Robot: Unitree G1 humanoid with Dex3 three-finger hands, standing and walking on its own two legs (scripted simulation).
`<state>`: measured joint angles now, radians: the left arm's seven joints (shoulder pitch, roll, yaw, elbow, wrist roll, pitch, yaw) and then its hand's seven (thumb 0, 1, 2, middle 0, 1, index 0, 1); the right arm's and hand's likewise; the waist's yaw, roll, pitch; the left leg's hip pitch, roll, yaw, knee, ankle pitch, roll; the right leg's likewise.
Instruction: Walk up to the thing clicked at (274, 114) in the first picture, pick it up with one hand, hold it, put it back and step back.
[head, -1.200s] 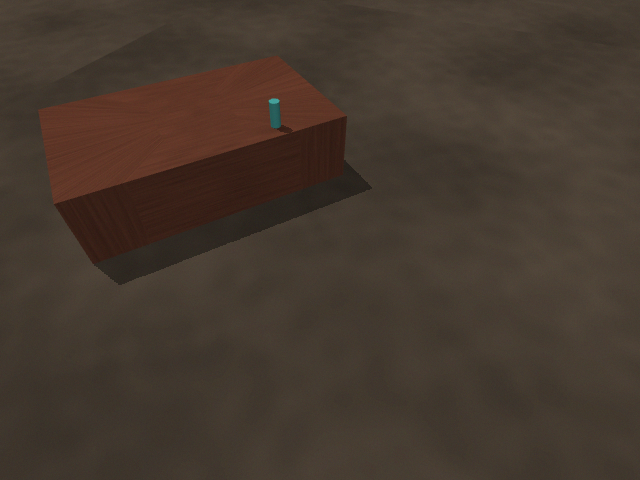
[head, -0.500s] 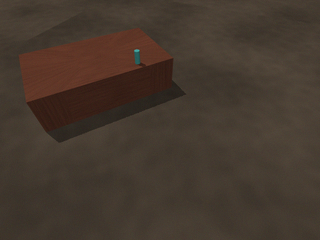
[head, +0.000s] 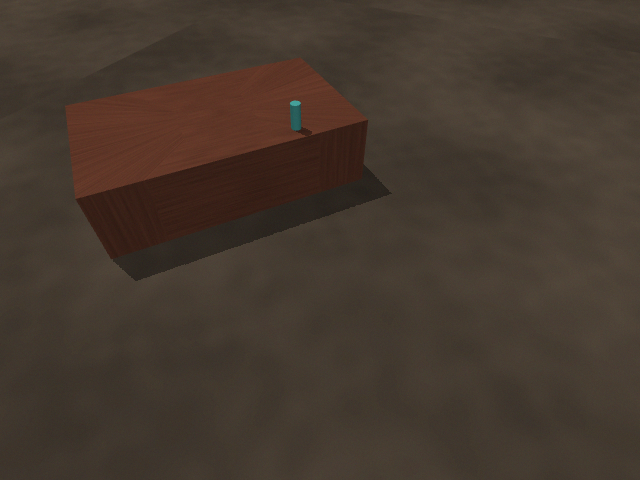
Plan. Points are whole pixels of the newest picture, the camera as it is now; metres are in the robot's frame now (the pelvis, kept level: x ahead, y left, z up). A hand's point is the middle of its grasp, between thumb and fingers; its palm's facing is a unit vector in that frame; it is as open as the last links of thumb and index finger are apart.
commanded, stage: walk up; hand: right
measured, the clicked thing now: (295, 115) +1.55 +0.11 -0.39
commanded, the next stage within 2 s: none
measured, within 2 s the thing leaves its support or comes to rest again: neither
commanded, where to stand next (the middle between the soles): +1.12 +0.10 m, yaw +28 degrees
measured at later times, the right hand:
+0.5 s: hand (449, 406) +0.27 -0.18 -0.13, palm faces -0.22 +0.89 -0.41, open 7.4 cm
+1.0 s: hand (408, 237) +0.62 -0.18 -0.14, palm faces -0.40 +0.83 -0.39, open 7.4 cm
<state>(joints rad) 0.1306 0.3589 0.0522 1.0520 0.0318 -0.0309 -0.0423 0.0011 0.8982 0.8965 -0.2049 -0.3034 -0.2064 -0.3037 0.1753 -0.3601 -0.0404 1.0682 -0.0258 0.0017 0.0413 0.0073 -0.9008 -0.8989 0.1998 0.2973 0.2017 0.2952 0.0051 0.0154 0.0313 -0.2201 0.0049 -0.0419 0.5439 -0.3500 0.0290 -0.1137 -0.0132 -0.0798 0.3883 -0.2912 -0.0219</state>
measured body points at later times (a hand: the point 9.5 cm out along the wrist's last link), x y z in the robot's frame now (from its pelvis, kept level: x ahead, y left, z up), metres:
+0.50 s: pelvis +0.17 +0.08 -0.01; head +0.17 +0.11 +0.44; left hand +0.18 +0.42 -0.13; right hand +0.28 -0.23 -0.10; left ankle +0.14 +0.19 -0.74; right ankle +0.28 -0.06 -0.70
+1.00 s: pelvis +0.44 +0.05 -0.01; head +0.46 +0.06 +0.44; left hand +0.37 +0.37 -0.11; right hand +0.64 -0.22 -0.11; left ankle +0.48 +0.21 -0.71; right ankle +0.45 -0.04 -0.74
